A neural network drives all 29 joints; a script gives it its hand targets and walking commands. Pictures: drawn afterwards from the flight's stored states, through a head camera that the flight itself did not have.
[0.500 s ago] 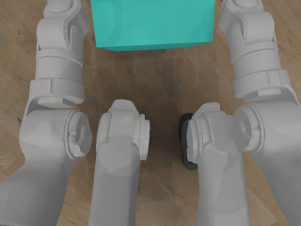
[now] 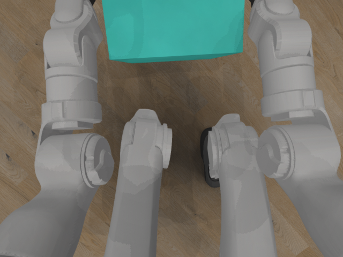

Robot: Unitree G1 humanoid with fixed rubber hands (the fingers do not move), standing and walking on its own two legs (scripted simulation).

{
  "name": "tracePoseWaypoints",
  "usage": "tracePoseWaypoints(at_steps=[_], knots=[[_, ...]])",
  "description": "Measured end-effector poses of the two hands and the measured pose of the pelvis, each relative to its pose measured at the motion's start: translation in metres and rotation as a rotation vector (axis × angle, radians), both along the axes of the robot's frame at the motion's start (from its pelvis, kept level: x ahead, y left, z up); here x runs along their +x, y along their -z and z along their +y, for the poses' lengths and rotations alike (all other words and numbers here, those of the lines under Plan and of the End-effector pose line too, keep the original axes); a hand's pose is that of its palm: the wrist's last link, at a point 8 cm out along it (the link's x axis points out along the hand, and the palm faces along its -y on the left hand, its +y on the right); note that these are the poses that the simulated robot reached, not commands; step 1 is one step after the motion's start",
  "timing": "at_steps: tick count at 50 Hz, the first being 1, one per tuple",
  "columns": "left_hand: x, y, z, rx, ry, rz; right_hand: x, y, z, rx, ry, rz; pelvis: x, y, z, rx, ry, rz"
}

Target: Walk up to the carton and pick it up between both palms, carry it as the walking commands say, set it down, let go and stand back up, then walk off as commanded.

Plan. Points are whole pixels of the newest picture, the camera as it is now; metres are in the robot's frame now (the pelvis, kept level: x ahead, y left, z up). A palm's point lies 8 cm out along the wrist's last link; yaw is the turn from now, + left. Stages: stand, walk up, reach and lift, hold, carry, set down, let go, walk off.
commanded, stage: reach and lift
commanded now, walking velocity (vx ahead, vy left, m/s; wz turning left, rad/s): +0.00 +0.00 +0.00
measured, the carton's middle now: (170, 7) +0.55 +0.05 -0.18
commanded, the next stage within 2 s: none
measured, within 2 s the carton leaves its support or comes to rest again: neither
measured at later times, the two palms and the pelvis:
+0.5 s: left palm out of the picture +0.51 +0.19 -0.03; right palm out of the picture +0.54 -0.10 -0.04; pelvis -0.01 +0.00 +0.05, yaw +0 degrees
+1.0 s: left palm out of the picture +0.49 +0.19 +0.04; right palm out of the picture +0.51 -0.10 +0.03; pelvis -0.01 +0.00 +0.10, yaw +0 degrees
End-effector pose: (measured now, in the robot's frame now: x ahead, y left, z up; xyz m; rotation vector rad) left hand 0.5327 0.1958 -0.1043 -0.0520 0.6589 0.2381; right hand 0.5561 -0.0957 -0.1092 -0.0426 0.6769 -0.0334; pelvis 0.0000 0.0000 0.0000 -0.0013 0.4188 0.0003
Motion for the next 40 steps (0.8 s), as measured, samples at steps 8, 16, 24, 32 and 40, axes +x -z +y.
tracePoseWaypoints(at_steps=[8,16,24,32,40], knots=[[-0.007,-0.019,0.000,-0.007,-0.006,-0.009,-0.006,-0.022,0.000,-0.011,-0.002,-0.009,-0.005,-0.013,-0.001,-0.001,-0.003,-0.010],[-0.014,-0.042,0.000,-0.001,-0.008,-0.002,-0.012,-0.044,0.000,-0.004,0.002,-0.001,-0.009,-0.030,-0.002,-0.003,-0.002,-0.029],[-0.019,-0.067,-0.003,0.009,0.004,0.001,-0.020,-0.067,-0.003,-0.014,0.002,-0.001,-0.011,-0.048,-0.001,-0.009,-0.003,-0.051],[-0.028,-0.089,-0.005,0.004,0.000,0.000,-0.028,-0.090,-0.006,-0.018,-0.001,-0.001,-0.011,-0.067,-0.003,-0.004,-0.003,-0.077],[-0.034,-0.112,-0.003,0.003,-0.010,-0.004,-0.032,-0.115,-0.003,-0.015,-0.005,-0.004,-0.010,-0.083,-0.004,-0.005,-0.007,-0.107]])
